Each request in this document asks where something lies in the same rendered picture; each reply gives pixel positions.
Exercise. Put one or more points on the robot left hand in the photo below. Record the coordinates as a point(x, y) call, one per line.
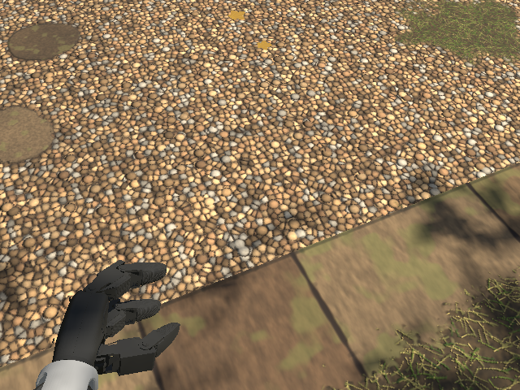
point(96, 313)

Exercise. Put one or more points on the left robot forearm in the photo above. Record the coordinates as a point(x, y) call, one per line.
point(67, 375)

